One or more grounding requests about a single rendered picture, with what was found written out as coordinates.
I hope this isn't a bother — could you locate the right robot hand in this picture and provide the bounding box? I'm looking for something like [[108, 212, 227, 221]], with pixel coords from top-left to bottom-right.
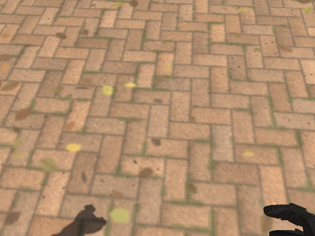
[[263, 203, 315, 236]]

